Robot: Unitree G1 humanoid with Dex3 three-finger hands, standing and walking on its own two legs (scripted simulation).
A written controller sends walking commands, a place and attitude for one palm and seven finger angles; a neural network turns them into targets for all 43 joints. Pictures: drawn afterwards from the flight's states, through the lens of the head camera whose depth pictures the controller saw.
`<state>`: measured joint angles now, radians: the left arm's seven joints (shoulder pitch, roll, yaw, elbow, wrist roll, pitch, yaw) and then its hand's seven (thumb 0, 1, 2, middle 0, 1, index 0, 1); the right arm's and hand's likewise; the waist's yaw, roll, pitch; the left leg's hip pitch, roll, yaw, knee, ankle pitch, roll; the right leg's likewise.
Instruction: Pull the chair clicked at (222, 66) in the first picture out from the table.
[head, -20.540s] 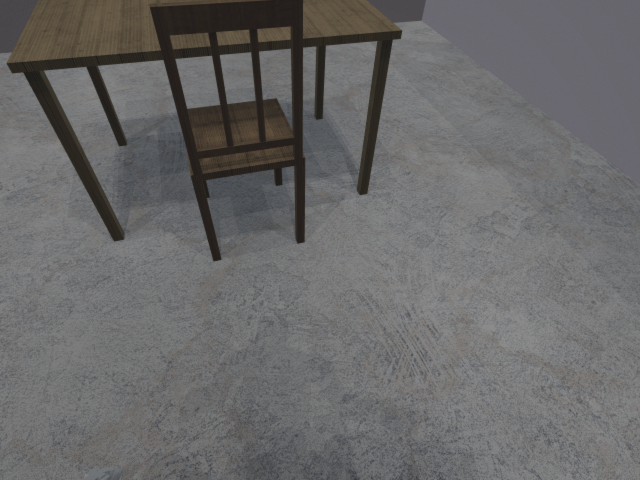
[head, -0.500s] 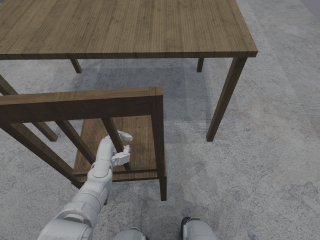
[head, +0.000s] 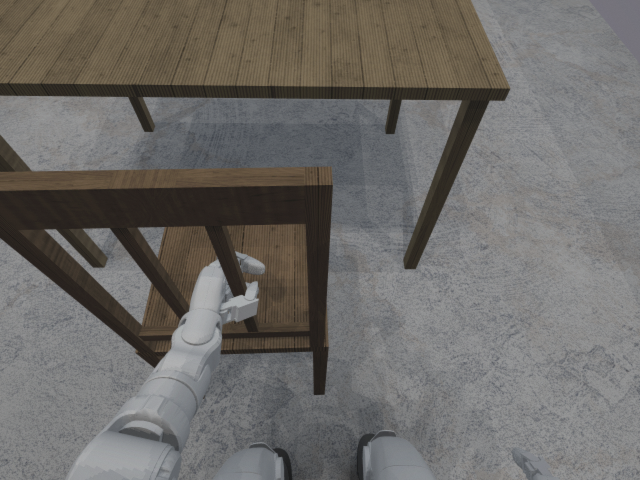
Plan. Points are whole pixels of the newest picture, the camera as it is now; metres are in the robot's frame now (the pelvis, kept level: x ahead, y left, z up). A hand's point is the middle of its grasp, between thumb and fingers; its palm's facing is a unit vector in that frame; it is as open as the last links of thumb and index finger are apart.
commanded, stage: step backward, pulling the chair out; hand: left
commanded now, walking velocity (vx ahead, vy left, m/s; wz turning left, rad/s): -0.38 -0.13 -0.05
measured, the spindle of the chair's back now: (166, 288) +0.38 +0.23 -0.05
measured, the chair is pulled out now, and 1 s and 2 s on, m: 0.21 0.39 0.60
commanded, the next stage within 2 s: stop walking, hand still on the chair in 1.30 s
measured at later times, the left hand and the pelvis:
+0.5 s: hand (243, 344) +0.29 +0.11 -0.05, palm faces -0.10 -0.98 -0.19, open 5.2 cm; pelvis -0.06 +0.01 +0.01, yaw -3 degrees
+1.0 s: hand (232, 441) +0.17 +0.11 -0.05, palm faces -0.12 -0.98 -0.18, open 5.1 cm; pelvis -0.17 +0.01 +0.01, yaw -4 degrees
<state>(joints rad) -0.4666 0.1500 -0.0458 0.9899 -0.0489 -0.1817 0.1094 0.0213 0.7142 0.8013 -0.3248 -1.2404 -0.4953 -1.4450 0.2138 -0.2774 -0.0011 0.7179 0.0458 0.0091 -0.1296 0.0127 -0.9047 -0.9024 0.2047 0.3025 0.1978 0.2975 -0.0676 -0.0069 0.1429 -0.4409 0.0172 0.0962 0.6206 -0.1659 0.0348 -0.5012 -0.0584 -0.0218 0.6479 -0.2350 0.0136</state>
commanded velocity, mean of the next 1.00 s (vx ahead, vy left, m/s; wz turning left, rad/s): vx -0.38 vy -0.03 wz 0.05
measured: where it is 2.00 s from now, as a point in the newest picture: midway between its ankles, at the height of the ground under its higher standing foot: outside the picture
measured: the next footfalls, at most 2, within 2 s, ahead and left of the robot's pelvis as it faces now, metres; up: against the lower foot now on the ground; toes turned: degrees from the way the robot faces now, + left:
right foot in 0.12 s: +0.06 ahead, -0.14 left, +0.00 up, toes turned -4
left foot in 0.42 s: +0.04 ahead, +0.13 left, +0.00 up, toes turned -1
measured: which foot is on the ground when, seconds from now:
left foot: down 0.00-0.28, up 0.30-0.40, down 0.42-0.74, up 0.76-0.90, down 0.92-1.00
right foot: up 0.00-0.10, down 0.12-0.46, up 0.48-0.62, down 0.64-0.96, up 0.98-1.00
